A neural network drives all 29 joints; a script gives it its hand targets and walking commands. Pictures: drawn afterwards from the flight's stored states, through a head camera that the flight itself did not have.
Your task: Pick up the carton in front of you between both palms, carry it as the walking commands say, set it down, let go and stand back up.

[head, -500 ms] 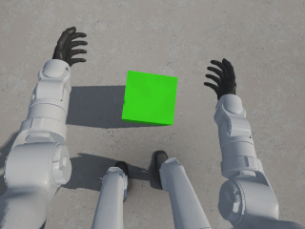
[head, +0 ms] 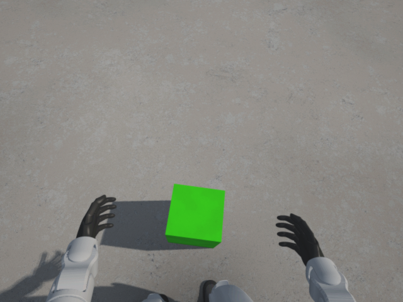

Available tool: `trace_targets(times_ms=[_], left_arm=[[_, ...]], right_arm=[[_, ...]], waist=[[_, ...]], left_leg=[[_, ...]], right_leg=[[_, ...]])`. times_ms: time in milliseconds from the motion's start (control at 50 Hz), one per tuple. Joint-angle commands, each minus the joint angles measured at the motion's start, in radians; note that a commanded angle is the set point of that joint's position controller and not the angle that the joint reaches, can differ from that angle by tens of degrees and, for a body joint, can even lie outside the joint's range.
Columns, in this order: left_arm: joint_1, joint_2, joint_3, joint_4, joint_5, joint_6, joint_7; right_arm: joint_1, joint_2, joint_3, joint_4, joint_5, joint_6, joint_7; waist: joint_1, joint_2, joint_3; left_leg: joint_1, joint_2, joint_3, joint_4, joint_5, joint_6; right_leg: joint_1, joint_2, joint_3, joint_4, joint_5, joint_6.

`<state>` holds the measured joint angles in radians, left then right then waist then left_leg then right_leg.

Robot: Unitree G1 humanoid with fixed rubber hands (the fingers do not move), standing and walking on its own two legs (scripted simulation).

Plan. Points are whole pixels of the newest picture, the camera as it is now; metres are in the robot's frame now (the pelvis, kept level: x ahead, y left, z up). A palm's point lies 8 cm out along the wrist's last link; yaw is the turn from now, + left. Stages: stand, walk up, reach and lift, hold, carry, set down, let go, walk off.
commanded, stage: let go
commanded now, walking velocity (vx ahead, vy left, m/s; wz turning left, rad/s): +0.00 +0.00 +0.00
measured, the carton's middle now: (194, 218) +0.40 -0.05 -0.63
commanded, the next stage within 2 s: stand in 0.74 s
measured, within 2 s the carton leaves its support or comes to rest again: neither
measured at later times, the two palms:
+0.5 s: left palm (43, 298) +0.17 +0.25 -0.04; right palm (309, 267) +0.18 -0.21 -0.04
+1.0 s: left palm out of the picture +0.13 +0.26 -0.08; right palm (331, 292) +0.13 -0.26 -0.09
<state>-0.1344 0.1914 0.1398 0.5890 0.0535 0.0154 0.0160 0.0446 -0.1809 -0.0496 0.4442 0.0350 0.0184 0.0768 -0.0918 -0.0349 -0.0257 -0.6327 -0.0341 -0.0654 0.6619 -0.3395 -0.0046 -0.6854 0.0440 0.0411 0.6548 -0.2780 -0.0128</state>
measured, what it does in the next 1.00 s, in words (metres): stands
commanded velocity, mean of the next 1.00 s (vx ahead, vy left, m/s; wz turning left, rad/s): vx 0.00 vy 0.00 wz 0.00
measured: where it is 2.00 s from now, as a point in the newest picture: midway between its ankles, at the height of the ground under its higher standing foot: outside the picture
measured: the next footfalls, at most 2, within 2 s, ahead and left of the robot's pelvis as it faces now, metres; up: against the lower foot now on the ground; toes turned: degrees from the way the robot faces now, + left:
none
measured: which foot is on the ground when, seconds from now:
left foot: down 0.00-1.00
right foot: down 0.00-1.00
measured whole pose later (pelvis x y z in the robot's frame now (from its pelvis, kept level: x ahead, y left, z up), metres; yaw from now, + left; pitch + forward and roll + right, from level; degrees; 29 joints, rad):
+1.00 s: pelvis +0.04 +0.00 +0.01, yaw -2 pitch +3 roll +0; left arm 0.35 0.25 0.02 0.71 0.02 -0.05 0.00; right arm 0.31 -0.29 -0.01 0.66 -0.04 -0.05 -0.03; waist 0.00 0.05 -0.06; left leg -0.21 0.00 -0.03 0.54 -0.38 -0.01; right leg -0.29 0.07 0.08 0.56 -0.32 -0.03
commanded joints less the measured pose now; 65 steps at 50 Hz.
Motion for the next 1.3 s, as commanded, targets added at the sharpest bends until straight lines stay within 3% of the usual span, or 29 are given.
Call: trace_targets(times_ms=[0,180,360,460,480,500,600,720,740,760,800,840,920,980,1160,1280], left_arm=[[0.059,0.09,0.005,-0.099,-0.012,-0.036,-0.004],[0.267,0.084,-0.051,-0.169,-0.034,-0.015,-0.037],[0.313,0.095,-0.085,-0.251,-0.061,0.053,-0.081],[0.295,0.097,-0.083,-0.268,-0.056,0.088,-0.088],[0.296,0.098,-0.082,-0.269,-0.053,0.094,-0.088],[0.346,0.1,-0.074,-0.202,-0.058,0.064,-0.069],[0.322,0.11,-0.085,-0.227,-0.058,0.066,-0.05],[0.314,0.115,-0.089,-0.219,-0.062,0.086,-0.05],[0.466,0.177,-0.073,-0.06,-0.002,0.025,-0.013],[0.445,0.226,-0.06,-0.059,0.004,-0.004,0.003],[0.409,0.171,-0.077,-0.033,-0.014,-0.047,-0.003],[0.398,0.14,-0.09,-0.006,-0.03,-0.077,-0.017],[0.426,0.152,-0.092,0.04,-0.032,-0.095,-0.018],[0.472,0.162,-0.096,0.066,-0.034,-0.089,-0.011],[0.528,0.172,-0.109,0.104,-0.042,-0.065,0.005],[0.526,0.171,-0.113,0.128,-0.044,-0.05,0.013]], right_arm=[[0.077,-0.094,-0.002,-0.117,0.013,-0.029,-0.01],[0.178,-0.132,0.002,-0.118,0.007,-0.007,-0.006],[0.176,-0.137,-0.027,-0.1,-0.036,0.058,-0.008],[0.148,-0.136,-0.035,-0.105,-0.046,0.094,-0.006],[0.145,-0.136,-0.035,-0.107,-0.046,0.099,-0.006],[0.096,-0.175,-0.027,-0.159,-0.068,0.151,-0.03],[0.118,-0.151,-0.004,-0.154,-0.053,0.191,-0.053],[0.111,-0.143,0.001,-0.17,-0.049,0.213,-0.063],[0.189,-0.197,-0.006,-0.007,-0.078,0.062,-0.089],[0.219,-0.195,-0.007,0.0,-0.098,0.008,-0.103],[0.192,-0.201,0.002,0.042,-0.096,-0.049,-0.108],[0.186,-0.192,0.012,0.067,-0.084,-0.08,-0.103],[0.217,-0.206,0.015,0.12,-0.076,-0.1,-0.102],[0.255,-0.213,0.019,0.156,-0.068,-0.092,-0.11],[0.328,-0.218,0.036,0.24,-0.056,-0.063,-0.125],[0.346,-0.219,0.041,0.285,-0.053,-0.046,-0.132]], waist=[[0.03,0.011,-0.351],[0.082,0.094,-0.152],[0.074,0.035,0.016],[0.075,0.03,0.071],[0.078,0.034,0.076],[0.081,0.014,0.029],[0.089,0.072,0.049],[0.095,0.059,0.075],[0.108,0.169,0.104],[0.088,0.15,0.176],[0.093,0.078,0.135],[0.087,0.02,0.007],[0.075,0.009,-0.073],[0.076,0.014,-0.076],[0.078,0.039,-0.052],[0.08,0.036,-0.039]], left_leg=[[0.133,-0.02,0.034,-0.129,0.272,-0.003],[0.414,0.008,0.02,-0.239,0.434,-0.019],[0.464,0.016,0.027,-0.31,0.296,-0.016],[0.44,0.019,0.03,-0.32,0.223,-0.012],[0.437,0.02,0.03,-0.32,0.218,-0.011],[0.491,0.017,0.035,-0.288,0.299,-0.009],[0.486,0.012,0.026,-0.271,0.315,-0.015],[0.479,0.002,0.036,-0.271,0.264,-0.007],[0.406,0.098,0.01,-0.298,-0.231,-0.026],[0.363,0.112,-0.053,-0.314,-0.308,-0.008],[0.356,0.129,-0.095,-0.292,-0.239,0.01],[0.423,0.129,-0.087,-0.249,-0.099,0.016],[0.457,0.117,-0.057,-0.183,0.093,0.004],[0.46,0.115,-0.042,-0.154,0.185,-0.001],[0.458,0.11,-0.001,-0.11,0.323,0.001],[0.465,0.105,0.024,-0.108,0.325,0.004]], right_leg=[[0.541,-0.03,0.026,-0.062,0.54,0.05],[0.557,0.0,-0.007,-0.205,0.432,0.034],[0.619,0.009,-0.025,-0.254,0.263,0.025],[0.654,0.009,-0.033,-0.247,0.211,0.026],[0.662,0.009,-0.034,-0.246,0.208,0.026],[0.637,0.035,-0.045,-0.221,0.187,0.035],[0.602,0.026,-0.034,-0.207,0.174,0.021],[0.609,0.019,-0.026,-0.216,0.173,0.02],[0.393,-0.098,0.08,-0.274,-0.127,0.047],[0.327,-0.098,0.101,-0.289,-0.191,0.047],[0.304,-0.087,0.11,-0.264,-0.126,0.034],[0.335,-0.082,0.122,-0.243,-0.023,0.015],[0.379,-0.091,0.148,-0.184,0.226,-0.002],[0.385,-0.087,0.143,-0.148,0.334,-0.011],[0.397,-0.078,0.147,-0.091,0.485,-0.039],[0.412,-0.076,0.155,-0.083,0.522,-0.05]])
